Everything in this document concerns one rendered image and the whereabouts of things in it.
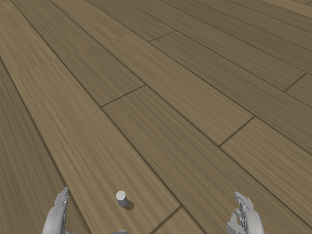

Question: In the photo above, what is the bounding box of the right robot hand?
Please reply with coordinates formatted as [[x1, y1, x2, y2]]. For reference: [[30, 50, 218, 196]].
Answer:
[[227, 191, 265, 234]]

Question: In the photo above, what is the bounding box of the can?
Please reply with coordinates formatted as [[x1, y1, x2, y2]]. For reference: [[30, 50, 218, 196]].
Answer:
[[116, 191, 127, 207]]

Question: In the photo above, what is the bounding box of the left robot hand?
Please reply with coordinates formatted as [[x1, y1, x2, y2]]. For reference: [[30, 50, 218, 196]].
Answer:
[[42, 187, 74, 234]]

